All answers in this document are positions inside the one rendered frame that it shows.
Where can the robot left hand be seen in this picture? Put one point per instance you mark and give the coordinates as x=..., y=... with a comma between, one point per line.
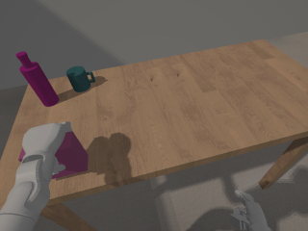
x=48, y=138

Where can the robot left forearm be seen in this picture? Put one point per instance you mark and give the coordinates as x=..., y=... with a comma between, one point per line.
x=30, y=193

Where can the robot right hand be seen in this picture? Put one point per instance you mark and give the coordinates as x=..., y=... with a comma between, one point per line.
x=253, y=213

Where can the sponge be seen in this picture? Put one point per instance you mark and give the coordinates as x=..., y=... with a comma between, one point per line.
x=71, y=154

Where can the table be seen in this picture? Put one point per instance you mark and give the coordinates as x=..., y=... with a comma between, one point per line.
x=148, y=119

